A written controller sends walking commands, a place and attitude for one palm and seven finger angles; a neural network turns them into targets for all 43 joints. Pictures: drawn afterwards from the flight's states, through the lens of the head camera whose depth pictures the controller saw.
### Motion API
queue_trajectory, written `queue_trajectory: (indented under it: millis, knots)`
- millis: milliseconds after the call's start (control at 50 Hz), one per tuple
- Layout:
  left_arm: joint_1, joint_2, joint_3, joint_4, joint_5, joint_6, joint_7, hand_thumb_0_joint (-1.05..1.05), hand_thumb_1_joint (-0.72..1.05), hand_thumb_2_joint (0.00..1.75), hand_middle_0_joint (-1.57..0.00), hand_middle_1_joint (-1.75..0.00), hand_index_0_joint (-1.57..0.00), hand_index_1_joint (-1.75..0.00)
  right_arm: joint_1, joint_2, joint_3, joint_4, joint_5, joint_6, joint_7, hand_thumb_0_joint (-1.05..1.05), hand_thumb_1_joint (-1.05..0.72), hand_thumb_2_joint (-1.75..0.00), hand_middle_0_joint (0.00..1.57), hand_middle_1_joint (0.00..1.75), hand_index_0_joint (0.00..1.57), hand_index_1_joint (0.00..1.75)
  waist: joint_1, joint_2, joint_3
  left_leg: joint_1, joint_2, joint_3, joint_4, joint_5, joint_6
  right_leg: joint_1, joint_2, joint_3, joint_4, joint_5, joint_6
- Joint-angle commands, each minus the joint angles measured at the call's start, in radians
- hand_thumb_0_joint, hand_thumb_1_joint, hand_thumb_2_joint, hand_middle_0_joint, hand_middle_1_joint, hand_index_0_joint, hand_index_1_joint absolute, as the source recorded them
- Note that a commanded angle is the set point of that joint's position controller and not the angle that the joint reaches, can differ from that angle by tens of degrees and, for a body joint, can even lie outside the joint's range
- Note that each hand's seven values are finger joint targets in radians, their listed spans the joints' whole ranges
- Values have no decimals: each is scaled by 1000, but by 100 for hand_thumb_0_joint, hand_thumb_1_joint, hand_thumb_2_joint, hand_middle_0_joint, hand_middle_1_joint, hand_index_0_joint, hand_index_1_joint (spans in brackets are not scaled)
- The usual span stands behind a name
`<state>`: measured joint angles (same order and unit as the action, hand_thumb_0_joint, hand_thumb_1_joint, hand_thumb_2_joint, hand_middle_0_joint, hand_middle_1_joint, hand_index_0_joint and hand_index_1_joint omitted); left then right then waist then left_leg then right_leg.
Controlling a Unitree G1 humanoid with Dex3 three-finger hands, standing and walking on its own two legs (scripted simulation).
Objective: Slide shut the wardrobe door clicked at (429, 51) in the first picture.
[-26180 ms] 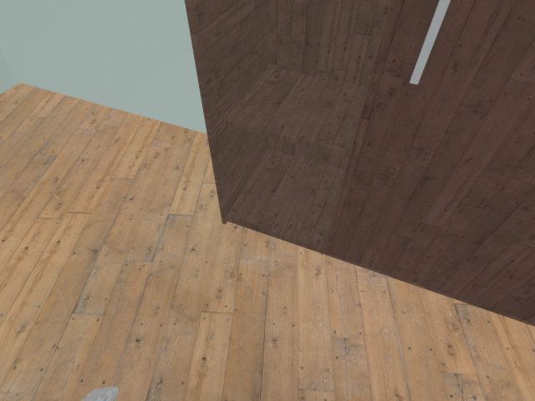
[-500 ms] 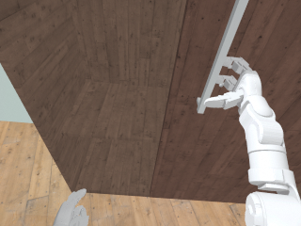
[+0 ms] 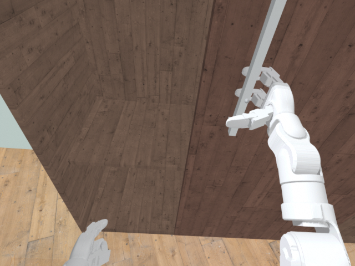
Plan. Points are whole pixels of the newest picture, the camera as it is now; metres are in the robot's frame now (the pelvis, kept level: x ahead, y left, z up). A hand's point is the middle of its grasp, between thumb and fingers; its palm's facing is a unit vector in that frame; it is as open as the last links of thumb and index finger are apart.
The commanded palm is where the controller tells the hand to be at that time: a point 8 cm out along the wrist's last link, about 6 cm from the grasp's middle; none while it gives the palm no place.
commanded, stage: slide the fingers in behind the handle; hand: right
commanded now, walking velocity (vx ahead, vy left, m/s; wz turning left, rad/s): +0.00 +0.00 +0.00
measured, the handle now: (248, 75) +0.44 -0.11 +0.26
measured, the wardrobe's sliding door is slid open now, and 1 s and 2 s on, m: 0.48 0.48 0.48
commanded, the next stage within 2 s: grip the handle and tug to test in 0.76 s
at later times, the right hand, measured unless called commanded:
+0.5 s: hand (241, 100) +0.39 -0.10 +0.23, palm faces +0.00 +1.00 +0.01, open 14.0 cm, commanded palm +0.36 -0.15 +0.23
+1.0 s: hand (240, 100) +0.38 -0.09 +0.23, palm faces +0.01 +1.00 +0.00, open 13.6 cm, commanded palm +0.35 -0.15 +0.23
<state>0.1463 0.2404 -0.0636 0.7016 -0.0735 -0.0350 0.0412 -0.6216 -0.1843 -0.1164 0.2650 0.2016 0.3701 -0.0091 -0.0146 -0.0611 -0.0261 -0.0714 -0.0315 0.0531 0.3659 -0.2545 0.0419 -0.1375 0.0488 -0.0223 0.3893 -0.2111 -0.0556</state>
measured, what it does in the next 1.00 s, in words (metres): stands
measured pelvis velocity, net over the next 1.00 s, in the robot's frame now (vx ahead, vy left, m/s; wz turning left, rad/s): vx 0.00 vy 0.01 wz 0.01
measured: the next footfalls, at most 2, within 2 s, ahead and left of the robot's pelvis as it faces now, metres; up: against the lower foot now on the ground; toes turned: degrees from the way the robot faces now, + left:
none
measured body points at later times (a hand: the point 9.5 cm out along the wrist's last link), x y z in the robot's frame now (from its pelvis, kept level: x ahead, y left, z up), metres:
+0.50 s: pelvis +0.00 +0.01 +0.00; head -0.03 +0.04 +0.45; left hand +0.16 +0.24 -0.10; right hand +0.38 -0.15 +0.23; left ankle -0.03 +0.09 -0.74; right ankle +0.00 -0.08 -0.74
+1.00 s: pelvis +0.00 +0.01 +0.00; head -0.04 +0.04 +0.45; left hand +0.18 +0.23 -0.09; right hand +0.37 -0.15 +0.24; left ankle -0.03 +0.09 -0.74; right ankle +0.00 -0.08 -0.74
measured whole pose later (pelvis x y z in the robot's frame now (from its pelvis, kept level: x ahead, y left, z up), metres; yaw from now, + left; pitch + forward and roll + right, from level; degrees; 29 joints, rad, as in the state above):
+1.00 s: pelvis +0.00 +0.01 +0.00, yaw +0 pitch -3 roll +0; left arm 0.14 0.24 -0.06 0.69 -0.07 -0.01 0.04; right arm -0.59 -0.17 -0.12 0.23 0.20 0.37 -0.04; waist -0.01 -0.06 -0.04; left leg -0.06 -0.05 0.05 0.36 -0.24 0.06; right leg -0.12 0.03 -0.02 0.38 -0.20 -0.04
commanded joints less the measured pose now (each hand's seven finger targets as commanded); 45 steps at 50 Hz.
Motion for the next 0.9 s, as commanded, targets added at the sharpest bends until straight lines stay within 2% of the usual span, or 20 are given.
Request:
queue_trajectory:
  millis: [0, 40, 100, 140, 160, 280, 340, 380, 400, 420, 480, 500, 560, 600, 660, 700, 740, 760, 840, 880]
  knots:
    - [-142, 105, 38, -152, 8, -42, 8, 0, 90, 90, -20, -30, -20, -30, -487, -132, -36, -262, 5, -73, -21, 0, 50, -30, 30, 120, 30, 120, 9, 61, -283, -46, 14, -39, -29, 333, -3, 208, -47, 69, 1, 320, 15]
    - [-145, 105, 38, -156, 10, -37, 8, 0, 90, 90, -20, -30, -20, -30, -471, -151, -58, -272, 0, -72, -30, 0, 50, -30, 30, 120, 30, 120, 3, 71, -301, -24, 16, -41, -25, 359, -4, 207, -46, 67, -2, 335, 14]
    - [-144, 107, 35, -146, 10, -21, 10, 0, 90, 90, -20, -30, -20, -30, -466, -142, -54, -206, 0, -54, -38, 0, 50, -30, 30, 120, 30, 120, 6, 111, -242, -31, 15, -43, -40, 330, -7, 158, -43, 59, -9, 285, 8]
    - [-146, 109, 34, -152, 10, -13, 15, 0, 90, 90, -20, -30, -20, -30, -441, -178, -94, -186, 0, -43, -43, 0, 50, -30, 30, 120, 30, 120, -1, 128, -240, -15, 17, -47, -43, 326, -9, 137, -42, 55, -16, 267, 4]
    - [-154, 107, 33, -154, 7, -10, 16, 0, 90, 90, -20, -30, -20, -30, -461, -162, -70, -191, -4, -41, -39, 0, 50, -30, 30, 120, 30, 120, 5, 95, -233, -22, 21, -52, -46, 326, -9, 141, -41, 49, -16, 263, 3]
    - [-149, 101, 36, -165, 4, -17, 13, 0, 90, 90, -20, -30, -20, -30, -476, -122, -35, -236, 0, -53, -32, 0, 50, -30, 30, 120, 30, 120, 10, 63, -268, -24, 17, -49, -43, 330, -7, 178, -41, 55, -11, 278, 4]
    - [-143, 104, 39, -163, 6, -22, 10, 0, 90, 90, -20, -30, -20, -30, -471, -119, -35, -245, 5, -63, -30, 0, 50, -30, 30, 120, 30, 120, 10, 90, -277, -14, 16, -50, -43, 344, -9, 177, -41, 59, -11, 284, 2]
    - [-148, 108, 39, -165, 6, -21, 13, 0, 90, 90, -20, -30, -20, -30, -448, -155, -70, -242, 10, -62, -27, 0, 50, -30, 30, 120, 30, 120, 2, 116, -287, 6, 18, -54, -43, 364, -14, 163, -37, 52, -10, 284, -2]
    - [-145, 115, 40, -154, 5, -17, 12, 0, 90, 90, -20, -30, -20, -30, -440, -189, -91, -207, 12, -57, -28, 0, 50, -30, 30, 120, 30, 120, -5, 124, -257, 6, 20, -56, -50, 356, -12, 134, -34, 50, -13, 268, -1]
    - [-146, 111, 38, -156, 7, -15, 15, 0, 90, 90, -20, -30, -20, -30, -466, -201, -107, -221, 11, -62, -29, 0, 50, -30, 30, 120, 30, 120, 1, 118, -258, 11, 23, -62, -53, 344, -17, 128, -35, 45, -17, 247, -4]
    - [-155, 104, 36, -167, 4, -20, 15, 0, 90, 90, -20, -30, -20, -30, -464, -161, -66, -258, 3, -71, -28, 0, 50, -30, 30, 120, 30, 120, 3, 91, -269, 10, 23, -59, -48, 350, -15, 145, -33, 44, -16, 258, -6]
    - [-150, 112, 41, -157, 2, -23, 7, 0, 90, 90, -20, -30, -20, -30, -471, -206, -92, -240, 10, -68, -32, 0, 50, -30, 30, 120, 30, 120, -9, 100, -254, 11, 27, -61, -52, 361, -12, 129, -31, 49, -15, 264, -2]
    - [-156, 104, 39, -172, 3, -28, 12, 0, 90, 90, -20, -30, -20, -30, -438, -147, -54, -275, 9, -77, -13, 0, 50, -30, 30, 120, 30, 120, 6, 79, -276, 10, 22, -62, -47, 378, -18, 161, -33, 42, -8, 277, -7]
    - [-152, 114, 40, -159, -1, -24, 9, 0, 90, 90, -20, -30, -20, -30, -420, -180, -70, -231, 14, -67, -8, 0, 50, -30, 30, 120, 30, 120, 0, 99, -239, 0, 24, -62, -53, 367, -17, 135, -33, 44, -8, 258, -5]
    - [-158, 109, 36, -167, -4, -26, 14, 0, 90, 90, -20, -30, -20, -30, -435, -126, -27, -236, 16, -58, 4, 0, 50, -30, 30, 120, 30, 120, 16, 89, -228, -23, 22, -60, -57, 331, -22, 139, -33, 44, -12, 226, -7]
    - [-152, 112, 39, -153, -6, -28, 13, 0, 90, 90, -20, -30, -20, -30, -480, -132, -20, -220, 17, -51, -2, 0, 50, -30, 30, 120, 30, 120, 22, 89, -210, -48, 21, -58, -63, 303, -18, 141, -34, 51, -7, 217, -5]
    - [-159, 105, 39, -163, -3, -36, 13, 0, 90, 90, -20, -30, -20, -30, -482, -117, -22, -256, 15, -57, -9, 0, 50, -30, 30, 120, 30, 120, 20, 66, -247, -46, 19, -60, -59, 293, -18, 167, -33, 54, -7, 217, -6]
    - [-157, 108, 38, -163, 0, -36, 15, 0, 90, 90, -20, -30, -20, -30, -482, -150, -49, -266, 14, -62, -15, 0, 50, -30, 30, 120, 30, 120, 14, 70, -272, -27, 20, -60, -54, 310, -16, 171, -34, 55, -8, 235, -5]
    - [-160, 101, 38, -163, 5, -35, 8, 0, 90, 90, -20, -30, -20, -30, -465, -133, -47, -277, 10, -79, -32, 0, 50, -30, 30, 120, 30, 120, 4, 98, -288, -2, 20, -56, -40, 351, -15, 170, -34, 55, -7, 268, -3]
    - [-156, 103, 38, -162, 8, -33, 8, 0, 90, 90, -20, -30, -20, -30, -452, -153, -70, -268, 6, -78, -41, 0, 41, -34, 31, 121, 31, 121, -1, 115, -296, 13, 22, -59, -39, 374, -18, 164, -34, 50, -9, 279, -4]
